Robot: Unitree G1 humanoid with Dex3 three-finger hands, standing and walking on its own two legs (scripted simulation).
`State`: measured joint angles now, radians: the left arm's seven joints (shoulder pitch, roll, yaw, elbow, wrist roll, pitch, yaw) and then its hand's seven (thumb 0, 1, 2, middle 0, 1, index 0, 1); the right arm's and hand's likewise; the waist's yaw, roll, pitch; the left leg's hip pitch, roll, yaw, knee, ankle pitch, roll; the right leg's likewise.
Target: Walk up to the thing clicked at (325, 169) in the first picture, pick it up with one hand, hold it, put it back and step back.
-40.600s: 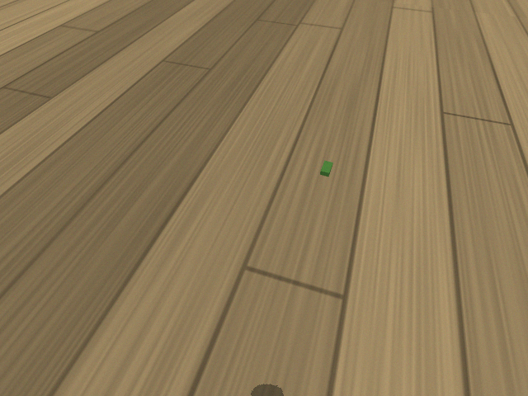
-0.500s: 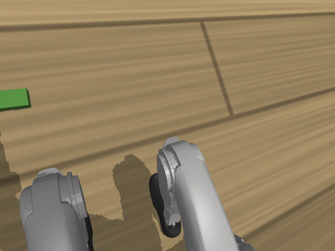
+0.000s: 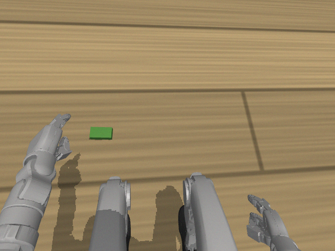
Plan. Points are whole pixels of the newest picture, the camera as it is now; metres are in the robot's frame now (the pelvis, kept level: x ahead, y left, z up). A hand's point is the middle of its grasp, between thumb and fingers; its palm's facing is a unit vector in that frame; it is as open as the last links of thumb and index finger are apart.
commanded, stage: home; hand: left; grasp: from above
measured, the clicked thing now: (101, 133) +0.54 +0.23 -0.48
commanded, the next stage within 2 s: none
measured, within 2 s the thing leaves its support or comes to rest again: neither
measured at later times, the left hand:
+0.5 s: hand (45, 181) +0.27 +0.18 +0.09, palm faces +0.08 -0.97 -0.23, open 7.4 cm
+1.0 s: hand (7, 216) +0.22 +0.18 +0.17, palm faces +0.12 -0.97 -0.20, open 7.4 cm
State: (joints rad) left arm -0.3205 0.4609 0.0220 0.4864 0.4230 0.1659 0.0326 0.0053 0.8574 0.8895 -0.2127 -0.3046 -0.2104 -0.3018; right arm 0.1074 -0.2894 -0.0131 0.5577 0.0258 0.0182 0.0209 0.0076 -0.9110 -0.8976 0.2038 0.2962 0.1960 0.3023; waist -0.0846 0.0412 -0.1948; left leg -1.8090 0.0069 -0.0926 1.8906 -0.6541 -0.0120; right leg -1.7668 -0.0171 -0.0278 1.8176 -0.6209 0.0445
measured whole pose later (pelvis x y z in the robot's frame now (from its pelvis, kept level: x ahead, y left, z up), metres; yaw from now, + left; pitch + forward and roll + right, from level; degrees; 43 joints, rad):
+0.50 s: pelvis +0.05 -0.01 +0.17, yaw +3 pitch +18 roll -3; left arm 0.24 0.24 0.06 0.09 -0.05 0.41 0.08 0.01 0.90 0.90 -0.20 -0.30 -0.20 -0.30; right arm 0.24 -0.21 0.06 0.55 0.05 -0.13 -0.15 0.01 -0.91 -0.90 0.21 0.30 0.20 0.30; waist -0.08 0.04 -0.18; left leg -1.02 0.03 -0.08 1.25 -0.55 -0.02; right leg -0.98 -0.01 -0.05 1.18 -0.51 0.02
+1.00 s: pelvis +0.08 -0.01 +0.22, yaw +4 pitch +10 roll -3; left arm 0.50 0.22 0.03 -0.13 -0.05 0.46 0.02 0.01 0.90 0.90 -0.20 -0.30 -0.20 -0.30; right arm 0.26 -0.23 0.04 0.51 0.01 -0.23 -0.18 0.01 -0.91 -0.90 0.21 0.30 0.20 0.30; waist -0.03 0.05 -0.17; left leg -0.69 0.03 -0.07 1.02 -0.50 -0.02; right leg -0.65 -0.02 -0.05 0.95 -0.48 0.02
